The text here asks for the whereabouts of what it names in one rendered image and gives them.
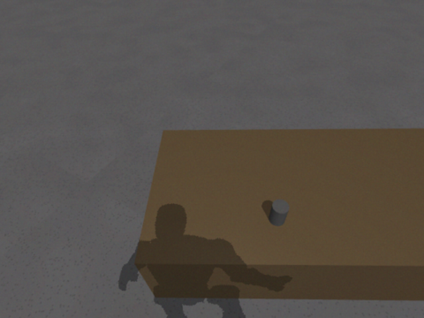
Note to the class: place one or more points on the can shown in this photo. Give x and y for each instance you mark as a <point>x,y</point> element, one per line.
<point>278,212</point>

